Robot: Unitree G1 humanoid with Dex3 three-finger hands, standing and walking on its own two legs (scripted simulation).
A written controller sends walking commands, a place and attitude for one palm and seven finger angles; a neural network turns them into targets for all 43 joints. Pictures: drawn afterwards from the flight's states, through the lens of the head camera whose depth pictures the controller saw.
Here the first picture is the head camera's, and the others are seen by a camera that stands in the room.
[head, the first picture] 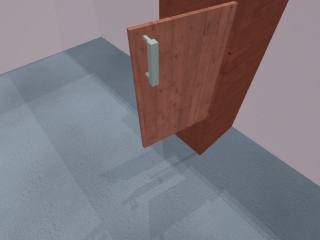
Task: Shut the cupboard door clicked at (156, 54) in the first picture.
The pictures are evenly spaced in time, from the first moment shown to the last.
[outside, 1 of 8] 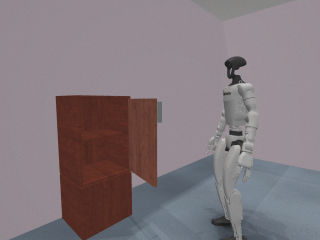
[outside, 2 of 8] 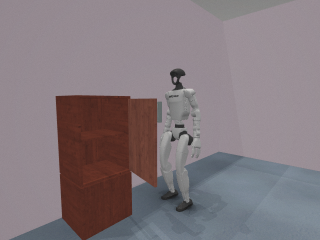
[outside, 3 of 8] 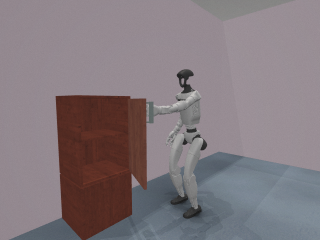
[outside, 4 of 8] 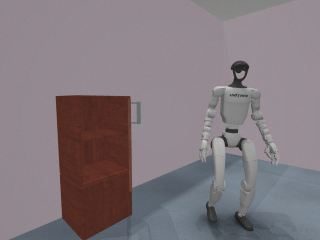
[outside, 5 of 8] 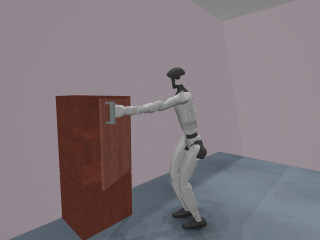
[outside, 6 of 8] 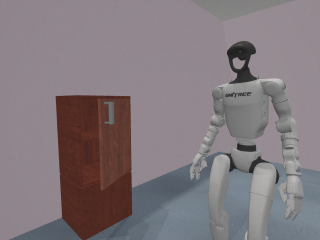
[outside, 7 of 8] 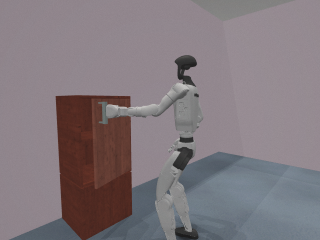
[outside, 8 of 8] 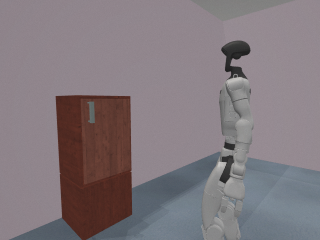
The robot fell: no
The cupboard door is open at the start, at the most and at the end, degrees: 78 78 0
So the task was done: yes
